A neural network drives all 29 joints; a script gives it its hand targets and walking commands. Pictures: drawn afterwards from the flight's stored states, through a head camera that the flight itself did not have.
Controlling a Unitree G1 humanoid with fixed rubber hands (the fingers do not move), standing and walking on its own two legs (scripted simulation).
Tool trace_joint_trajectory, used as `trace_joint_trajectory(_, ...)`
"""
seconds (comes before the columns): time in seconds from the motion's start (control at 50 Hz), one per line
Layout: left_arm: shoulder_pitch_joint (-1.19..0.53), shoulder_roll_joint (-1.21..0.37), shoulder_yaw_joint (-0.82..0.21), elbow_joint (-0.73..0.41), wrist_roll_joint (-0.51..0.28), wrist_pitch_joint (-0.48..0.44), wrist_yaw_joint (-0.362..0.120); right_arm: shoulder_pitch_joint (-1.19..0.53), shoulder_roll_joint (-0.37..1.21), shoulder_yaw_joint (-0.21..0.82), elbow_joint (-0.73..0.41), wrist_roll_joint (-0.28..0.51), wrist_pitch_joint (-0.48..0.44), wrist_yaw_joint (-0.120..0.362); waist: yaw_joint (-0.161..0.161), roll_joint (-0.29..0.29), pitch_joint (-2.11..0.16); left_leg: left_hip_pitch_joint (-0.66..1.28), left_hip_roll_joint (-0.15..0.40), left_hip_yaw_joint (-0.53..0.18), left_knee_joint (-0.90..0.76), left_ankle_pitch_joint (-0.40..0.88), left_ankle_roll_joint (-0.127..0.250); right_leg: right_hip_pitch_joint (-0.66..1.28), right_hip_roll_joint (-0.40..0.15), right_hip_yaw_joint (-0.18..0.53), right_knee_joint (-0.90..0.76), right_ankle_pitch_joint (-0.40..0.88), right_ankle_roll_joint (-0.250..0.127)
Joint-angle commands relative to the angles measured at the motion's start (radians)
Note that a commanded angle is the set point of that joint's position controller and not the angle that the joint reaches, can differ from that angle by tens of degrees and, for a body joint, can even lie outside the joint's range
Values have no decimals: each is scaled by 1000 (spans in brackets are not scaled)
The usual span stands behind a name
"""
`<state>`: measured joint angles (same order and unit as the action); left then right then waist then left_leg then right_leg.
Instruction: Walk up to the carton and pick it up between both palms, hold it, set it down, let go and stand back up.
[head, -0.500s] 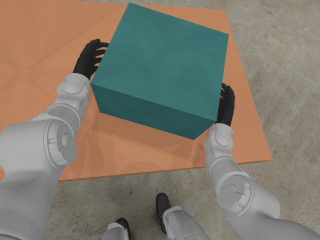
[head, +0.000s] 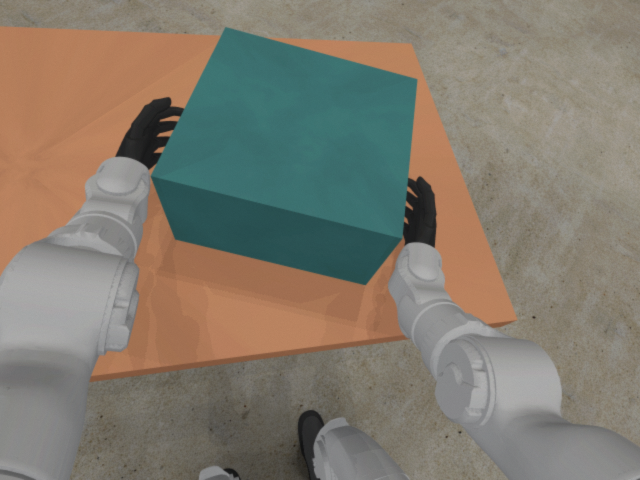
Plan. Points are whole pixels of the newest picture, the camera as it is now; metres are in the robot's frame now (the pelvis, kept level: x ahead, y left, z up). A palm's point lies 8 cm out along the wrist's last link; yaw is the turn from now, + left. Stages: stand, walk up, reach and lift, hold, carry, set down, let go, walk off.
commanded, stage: set down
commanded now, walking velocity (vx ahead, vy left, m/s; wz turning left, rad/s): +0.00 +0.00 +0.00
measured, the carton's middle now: (297, 158) +0.52 -0.09 +0.01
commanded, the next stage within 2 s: none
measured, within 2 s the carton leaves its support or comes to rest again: neither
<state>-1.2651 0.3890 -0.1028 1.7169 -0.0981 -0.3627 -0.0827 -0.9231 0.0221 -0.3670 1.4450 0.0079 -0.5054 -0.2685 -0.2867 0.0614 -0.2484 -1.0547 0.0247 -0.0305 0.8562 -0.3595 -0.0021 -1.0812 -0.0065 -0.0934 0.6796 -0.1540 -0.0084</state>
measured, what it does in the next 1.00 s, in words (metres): stands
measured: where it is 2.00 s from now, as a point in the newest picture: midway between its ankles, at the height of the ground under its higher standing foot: outside the picture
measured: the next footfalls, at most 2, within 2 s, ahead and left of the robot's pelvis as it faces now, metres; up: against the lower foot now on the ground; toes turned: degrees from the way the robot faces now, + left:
none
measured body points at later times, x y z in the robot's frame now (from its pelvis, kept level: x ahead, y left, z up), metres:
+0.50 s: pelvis -0.02 +0.02 -0.01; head +0.11 +0.05 +0.42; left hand +0.52 +0.12 +0.05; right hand +0.35 -0.25 +0.03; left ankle +0.00 +0.11 -0.69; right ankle +0.07 -0.12 -0.69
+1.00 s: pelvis +0.02 +0.02 +0.05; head +0.05 +0.05 +0.50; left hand +0.47 +0.19 +0.11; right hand +0.33 -0.25 +0.09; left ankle -0.01 +0.12 -0.69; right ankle +0.07 -0.12 -0.69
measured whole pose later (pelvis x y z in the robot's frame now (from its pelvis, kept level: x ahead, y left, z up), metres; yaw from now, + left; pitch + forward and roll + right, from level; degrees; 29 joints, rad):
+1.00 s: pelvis +0.02 +0.02 +0.05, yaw -2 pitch +3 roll -3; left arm -0.75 0.49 -0.15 1.20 -0.30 -0.08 -0.24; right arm -0.45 -0.12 0.03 0.83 0.34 -0.10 -0.32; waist -0.19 -0.03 -0.03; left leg -0.28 -0.01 -0.06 0.58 -0.35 0.03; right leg -0.35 0.02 -0.02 0.42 -0.13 0.01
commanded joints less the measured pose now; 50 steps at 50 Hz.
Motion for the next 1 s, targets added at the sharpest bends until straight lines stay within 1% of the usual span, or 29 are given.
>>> trace_joint_trajectory(0.0, -449, 51, -107, -134, -126, 1, 16, -361, -123, 106, -138, 113, 45, -13, -76, 165, -777, 314, -71, 24, 9, 294, -81, 451, 25, 49, 56, 370, 8)
trace_joint_trajectory(0.04, -484, 75, -144, -160, -160, -3, 27, -390, -134, 117, -188, 140, 61, -11, -79, 161, -831, 237, -82, 23, 21, 264, -78, 488, 18, 58, 98, 370, 18)
trace_joint_trajectory(0.1, -460, 78, -176, -122, -170, 21, 31, -377, -168, 154, -161, 179, 95, 1, -65, 210, -799, 341, -71, 10, 39, 294, -81, 396, 30, 39, 104, 307, 11)
trace_joint_trajectory(0.14, -489, 88, -188, -95, -182, 35, 27, -394, -180, 159, -135, 199, 123, 6, -68, 233, -731, 355, -70, 4, 51, 270, -82, 325, 30, 34, 108, 256, 5)
trace_joint_trajectory(0.16, -516, 91, -200, -122, -197, 34, 30, -419, -197, 150, -166, 199, 126, 8, -73, 245, -768, 373, -68, 2, 54, 276, -85, 298, 35, 25, 118, 246, 7)
trace_joint_trajectory(0.2, -509, 105, -181, -124, -188, 36, 32, -400, -194, 163, -163, 201, 131, 12, -54, 261, -776, 380, -72, 8, 62, 283, -85, 306, 33, 28, 123, 249, 9)
trace_joint_trajectory(0.22, -519, 114, -198, -136, -208, 37, 30, -414, -202, 165, -191, 201, 139, 14, -69, 235, -791, 374, -73, 8, 58, 266, -76, 318, 32, 28, 128, 255, 14)
trace_joint_trajectory(0.24, -526, 117, -201, -137, -217, 36, 32, -416, -203, 168, -196, 201, 147, 18, -65, 234, -788, 365, -73, 8, 51, 249, -72, 321, 31, 29, 134, 242, 17)
trace_joint_trajectory(0.26, -545, 105, -228, -139, -229, 40, 33, -434, -220, 151, -184, 194, 151, 21, -85, 254, -768, 383, -65, -4, 45, 240, -78, 284, 35, 15, 137, 222, 14)
trace_joint_trajectory(0.28, -485, 112, -202, -167, -214, 54, 27, -381, -219, 182, -205, 205, 150, 23, -56, 263, -781, 434, -68, 7, 54, 304, -79, 310, 39, 17, 129, 274, 14)
trace_joint_trajectory(0.3, -522, 128, -202, -191, -225, 60, 26, -415, -235, 175, -233, 209, 149, 24, -55, 259, -821, 451, -67, 7, 59, 325, -85, 305, 44, 10, 135, 281, 18)
trace_joint_trajectory(0.36, -549, 131, -228, -154, -259, 59, 21, -435, -243, 171, -247, 203, 171, 37, -57, 250, -802, 429, -58, -4, 38, 220, -74, 272, 41, 2, 134, 172, 19)
trace_joint_trajectory(0.38, -511, 117, -234, -195, -257, 61, 23, -398, -250, 174, -260, 205, 170, 40, -61, 257, -816, 469, -51, -11, 35, 263, -79, 285, 50, -4, 136, 217, 19)
trace_joint_trajectory(0.4, -492, 131, -215, -216, -258, 68, 18, -392, -257, 193, -307, 214, 169, 42, -44, 237, -837, 488, -56, -4, 40, 304, -77, 329, 48, 5, 132, 261, 22)
trace_joint_trajectory(0.42, 8, 296, 149, -643, -70, 121, -37, 161, -328, 359, -862, 265, 108, -11, 210, 192, -1205, 747, -140, 92, 61, 738, -106, 926, 55, 256, 12, 768, 55)
trace_joint_trajectory(0.44, -6, 370, 168, -737, -10, 193, -65, 177, -284, 338, -867, 267, 114, -63, 155, 137, -1192, 331, -151, 69, 10, 681, -67, 1248, 33, 309, 94, 1027, 51)
trace_joint_trajectory(0.46, -78, 295, 144, -683, -51, 253, -45, 78, -201, 266, -781, 203, 166, -84, 172, 93, -968, -28, -124, -33, -249, 276, 37, 1359, -47, 355, 125, 1067, 56)
trace_joint_trajectory(0.48, -50, 322, 156, -755, -61, 256, -36, 75, -206, 297, -879, 246, 248, -98, 99, 10, -893, 67, -81, -113, -428, 132, 77, 1282, -94, 400, 20, 799, 106)
trace_joint_trajectory(0.5, -148, 368, 79, -778, -144, 258, -28, -6, -195, 316, -821, 282, 291, -86, 125, 134, -790, 452, -65, -2, -297, 448, -21, 1102, 10, 259, -43, 479, 66)
trace_joint_trajectory(0.52, -156, 330, 33, -744, -215, 264, -18, -17, -242, 259, -762, 285, 293, -58, 114, 283, -674, 676, -44, 33, -192, 624, -108, 830, 72, 103, -70, 409, 9)
trace_joint_trajectory(0.54, -87, 277, 26, -835, -258, 275, -36, 28, -285, 258, -837, 252, 302, -42, 91, 228, -633, 783, -29, 31, -209, 516, -99, 710, 79, 64, -141, 265, -11)
trace_joint_trajectory(0.56, -127, 324, -13, -851, -339, 251, -44, -47, -290, 244, -950, 220, 328, -42, 64, 173, -580, 734, -8, -7, -266, 282, -69, 709, 86, 40, -155, 160, 4)
trace_joint_trajectory(0.58, -134, 307, -73, -817, -409, 224, -38, -109, -270, 226, -974, 190, 357, -41, 45, 146, -537, 645, 26, -48, -316, 118, -28, 733, 92, 9, -134, 132, 22)
trace_joint_trajectory(0.62, -140, 280, -167, -724, -462, 213, -39, -182, -276, 233, -932, 163, 417, -19, 45, 113, -421, 548, 79, -108, -407, -115, 46, 855, 99, -32, -114, 126, 44)
trace_joint_trajectory(0.66, -78, 246, -227, -609, -464, 230, -53, -179, -284, 255, -861, 172, 472, -11, 25, 40, -257, 499, 74, -130, -487, -193, 75, 969, 75, -14, -138, 119, 35)
trace_joint_trajectory(0.72, 43, 202, -249, -492, -415, 248, -81, -56, -276, 309, -778, 234, 512, -19, 18, -27, -95, 550, 21, -93, -503, -91, 66, 979, 40, 23, -193, 74, 3)
trace_joint_trajectory(0.8, 123, 226, -189, -449, -306, 245, -128, 129, -266, 363, -648, 296, 478, -28, 43, -19, 37, 661, -24, -53, -440, 85, 38, 910, 22, 35, -255, 72, -26)
trace_joint_trajectory(0.88, 136, 280, -66, -540, -219, 243, -155, 218, -234, 388, -662, 338, 414, -45, 80, 22, 18, 777, -47, -16, -374, 239, 12, 880, 25, 35, -285, 153, -25)
trace_joint_trajectory(0.98, 216, 319, 101, -792, -165, 247, -142, 307, -155, 388, -857, 308, 295, -84, 119, 65, -222, 881, -57, 40, -297, 504, -34, 973, 37, 64, -263, 436, -12)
